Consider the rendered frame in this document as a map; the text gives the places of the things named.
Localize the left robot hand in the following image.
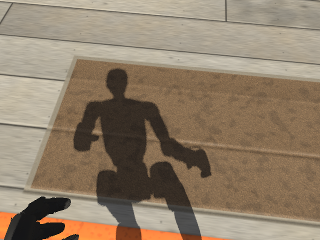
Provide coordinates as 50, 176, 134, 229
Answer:
4, 196, 79, 240

